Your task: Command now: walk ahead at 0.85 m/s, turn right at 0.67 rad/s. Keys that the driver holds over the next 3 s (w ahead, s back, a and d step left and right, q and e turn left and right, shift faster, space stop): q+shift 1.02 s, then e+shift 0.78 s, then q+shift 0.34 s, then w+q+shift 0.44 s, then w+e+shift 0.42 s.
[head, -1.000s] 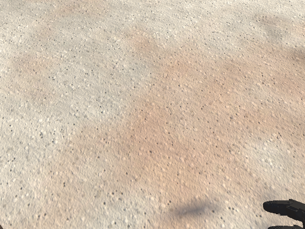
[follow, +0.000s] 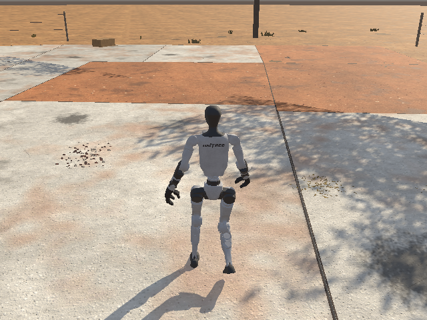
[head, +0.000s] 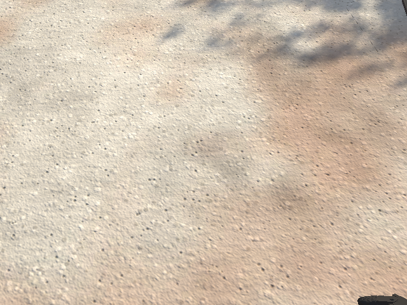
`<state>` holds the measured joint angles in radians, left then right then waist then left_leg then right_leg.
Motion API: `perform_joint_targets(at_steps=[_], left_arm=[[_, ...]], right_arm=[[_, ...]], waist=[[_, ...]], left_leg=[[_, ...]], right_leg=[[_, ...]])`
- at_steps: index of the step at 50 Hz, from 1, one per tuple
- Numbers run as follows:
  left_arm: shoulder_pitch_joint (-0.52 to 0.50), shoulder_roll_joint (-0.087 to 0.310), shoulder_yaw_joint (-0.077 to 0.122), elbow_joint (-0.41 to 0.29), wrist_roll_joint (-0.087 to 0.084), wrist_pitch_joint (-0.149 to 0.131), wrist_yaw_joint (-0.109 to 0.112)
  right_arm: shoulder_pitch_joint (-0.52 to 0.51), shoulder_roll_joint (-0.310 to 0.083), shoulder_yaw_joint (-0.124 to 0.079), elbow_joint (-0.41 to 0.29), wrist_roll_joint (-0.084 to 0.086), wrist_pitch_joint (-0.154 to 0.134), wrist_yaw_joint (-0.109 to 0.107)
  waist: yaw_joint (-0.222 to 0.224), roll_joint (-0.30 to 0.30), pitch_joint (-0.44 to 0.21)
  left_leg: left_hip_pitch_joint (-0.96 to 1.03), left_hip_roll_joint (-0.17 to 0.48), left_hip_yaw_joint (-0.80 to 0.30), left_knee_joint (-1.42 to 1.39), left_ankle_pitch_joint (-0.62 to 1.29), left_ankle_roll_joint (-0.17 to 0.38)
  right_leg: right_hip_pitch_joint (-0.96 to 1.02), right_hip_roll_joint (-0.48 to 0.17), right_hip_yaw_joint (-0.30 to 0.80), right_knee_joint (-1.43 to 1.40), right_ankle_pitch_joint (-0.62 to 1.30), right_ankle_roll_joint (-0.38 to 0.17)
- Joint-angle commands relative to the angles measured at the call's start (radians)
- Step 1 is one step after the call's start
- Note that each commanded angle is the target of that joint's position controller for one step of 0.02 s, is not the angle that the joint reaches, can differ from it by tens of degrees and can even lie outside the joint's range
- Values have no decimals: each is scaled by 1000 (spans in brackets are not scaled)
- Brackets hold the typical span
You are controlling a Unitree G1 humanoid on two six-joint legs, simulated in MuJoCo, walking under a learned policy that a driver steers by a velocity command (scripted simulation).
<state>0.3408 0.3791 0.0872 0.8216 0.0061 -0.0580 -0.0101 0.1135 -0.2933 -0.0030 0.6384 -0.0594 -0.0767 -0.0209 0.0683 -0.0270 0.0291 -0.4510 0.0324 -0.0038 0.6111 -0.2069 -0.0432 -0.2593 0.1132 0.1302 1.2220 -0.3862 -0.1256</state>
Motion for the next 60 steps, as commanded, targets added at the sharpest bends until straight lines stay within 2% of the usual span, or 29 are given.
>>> perform_joint_targets(at_steps=[1,3,5,6,7,10,13,14,15,16,18,22,26,32,33,34,35,36,37,38,41,45,51,54,55,56,57,58,60], left_arm=[[-156,19,-20,-133,40,-5,-24],[-147,-51,-41,-154,43,6,-30],[-168,-67,-54,-180,49,5,-27],[-181,-69,-60,-205,-38,-19,-23],[-237,-61,-77,-212,-27,-39,-31],[-302,-29,-72,-221,-4,-58,-47],[-184,55,-36,-180,34,-42,-9],[-104,104,-21,-173,53,-36,10],[-63,140,-22,-194,89,-16,24],[-56,83,-33,-212,55,4,15],[-166,19,-37,-214,-4,20,13],[-333,-14,-29,-202,15,21,23],[-386,21,-3,-185,7,15,45],[-335,41,20,-130,-40,26,32],[-287,14,17,-107,-39,31,25],[-237,-13,13,-112,-5,42,19],[-263,-20,4,-166,23,49,24],[-327,24,14,-176,11,50,31],[-349,28,17,-183,-7,47,38],[-328,31,21,-165,-2,46,48],[-301,30,23,-145,6,41,46],[-315,-15,4,-134,-8,36,36],[-307,9,12,-128,-16,30,18],[-217,18,13,-98,-6,19,4],[-216,13,10,-101,4,19,0],[-247,34,5,-126,28,21,-1],[-311,46,-6,-131,53,27,4],[-356,-29,-29,-156,60,21,3],[-378,-18,-29,-160,9,29,5]], right_arm=[[222,-81,-47,35,-4,-6,5],[313,-23,-26,117,12,-36,21],[324,-51,-30,160,41,-56,34],[159,-84,-46,114,109,-55,22],[118,-122,-54,101,123,-50,10],[215,-228,-94,125,102,-50,-1],[222,-214,-97,114,107,-42,1],[228,-171,-84,89,96,-37,3],[391,-34,-43,89,85,-23,6],[473,-100,-52,107,101,-6,9],[371,-154,-79,80,102,30,-9],[349,-77,-85,39,91,108,-35],[263,-52,-81,-12,78,116,-10],[194,-110,-115,-56,74,138,34],[221,-140,-131,-50,63,137,25],[253,-272,-166,-65,57,129,6],[215,-333,-163,-117,31,106,10],[225,-305,-161,-123,28,85,27],[198,-283,-154,-120,41,70,26],[142,-245,-146,-126,65,73,17],[58,-194,-126,-167,66,98,-15],[75,-209,-138,-174,74,111,-33],[53,-210,-145,-189,75,128,-24],[17,-165,-120,-190,72,129,-18],[46,-133,-106,-175,69,128,-14],[104,-70,-83,-157,50,125,-11],[148,-57,-78,-165,44,118,-8],[129,-99,-86,-149,29,107,-10],[72,-101,-91,-125,21,92,-4]], waist=[[-135,65,-62],[-100,123,-39],[-69,144,-38],[-2,169,-13],[-16,137,-20],[-30,125,-69],[47,105,-113],[76,53,-191],[19,-213,-399],[24,-214,-558],[-19,-84,-362],[-133,-115,-144],[-136,-96,-164],[-129,-58,-130],[-132,17,-114],[-117,326,-59],[-85,422,-120],[-146,276,-191],[-125,214,-161],[-90,143,-144],[-52,158,-172],[-68,136,-194],[-84,200,-157],[-66,206,-201],[-69,173,-194],[-104,25,-186],[-179,-207,-111],[-156,-211,-91],[-141,-122,-63]], left_leg=[[465,258,-385,-331,-17,164],[423,231,-266,-286,563,177],[407,211,-194,-305,771,180],[362,185,-173,-319,713,203],[273,150,-129,-345,696,208],[181,136,-149,-371,575,182],[191,61,-132,-127,601,93],[72,-3,-117,94,385,46],[-133,-97,-66,533,-426,-15],[-159,-72,-152,713,-531,-24],[-280,4,-91,728,-413,-49],[-139,74,-36,631,-291,-82],[2,92,-12,347,-45,-30],[177,13,83,21,58,73],[244,-4,51,-52,127,111],[341,183,-252,-181,567,204],[404,324,-582,-226,564,394],[406,313,-570,-274,396,404],[384,263,-514,-279,294,352],[357,217,-457,-268,226,294],[273,145,-383,-246,274,248],[296,114,-428,-226,244,245],[236,78,-556,-228,109,230],[226,70,-502,-140,204,204],[189,39,-473,-113,150,177],[141,-45,-387,0,-64,122],[100,-175,-248,75,-320,54],[149,-99,-240,153,-349,2],[194,-58,-178,24,-190,-20]], right_leg=[[-485,-126,-31,111,108,24],[-467,-101,-6,47,19,53],[-458,-62,-7,-114,5,72],[-447,-124,-37,-269,64,82],[-337,-120,-89,-434,172,97],[-6,-62,-87,-652,494,113],[203,-75,-70,-756,637,59],[384,-202,12,-709,934,17],[622,-569,290,-622,1418,-161],[647,-606,371,-626,1388,-221],[466,-502,211,-696,1089,-179],[22,-445,29,-902,723,-140],[-37,-426,-140,-919,627,-96],[4,-427,-263,-762,355,28],[-38,-379,-297,-638,245,80],[-248,-250,-384,-309,-75,176],[-469,-113,-207,-42,-318,217],[-497,-108,-77,49,-262,191],[-506,-117,-45,35,-170,161],[-503,-138,-28,-11,-85,152],[-388,-108,-26,-120,29,167],[-333,-57,0,-348,64,195],[-205,-30,25,-547,69,183],[-40,-81,-28,-704,187,151],[42,-112,-20,-788,287,127],[96,-252,145,-877,363,76],[8,-372,325,-936,429,-69],[-87,-416,427,-982,309,-139],[-73,-289,306,-940,170,-50]])
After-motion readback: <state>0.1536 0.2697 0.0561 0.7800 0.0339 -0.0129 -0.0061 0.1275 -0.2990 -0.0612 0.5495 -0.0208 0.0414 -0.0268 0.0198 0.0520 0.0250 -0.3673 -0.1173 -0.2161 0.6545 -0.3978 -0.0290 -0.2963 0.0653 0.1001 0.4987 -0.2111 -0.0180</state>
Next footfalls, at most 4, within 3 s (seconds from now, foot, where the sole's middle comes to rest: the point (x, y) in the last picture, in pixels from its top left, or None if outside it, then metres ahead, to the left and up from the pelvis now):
0.28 right None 0.41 -0.09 -0.76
0.66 left None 0.38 0.19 -0.76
1.12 right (215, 286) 0.51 0.03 -0.76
1.34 left None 0.31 0.17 -0.76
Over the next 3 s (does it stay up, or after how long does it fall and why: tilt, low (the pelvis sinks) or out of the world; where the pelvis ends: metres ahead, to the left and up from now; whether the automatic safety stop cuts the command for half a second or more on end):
stays up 0.83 0.36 0.02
